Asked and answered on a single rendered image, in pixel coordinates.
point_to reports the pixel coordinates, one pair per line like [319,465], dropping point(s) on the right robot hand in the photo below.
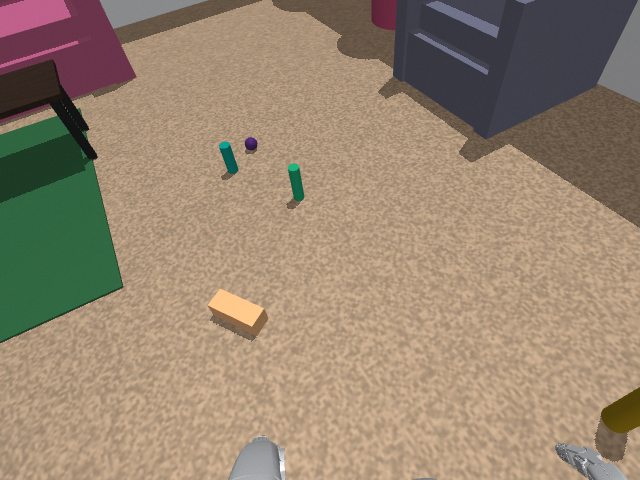
[588,462]

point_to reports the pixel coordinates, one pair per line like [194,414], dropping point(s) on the coffee table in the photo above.
[37,85]

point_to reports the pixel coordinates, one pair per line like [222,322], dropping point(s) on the sofa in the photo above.
[76,34]

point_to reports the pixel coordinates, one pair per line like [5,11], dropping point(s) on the armchair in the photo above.
[497,63]

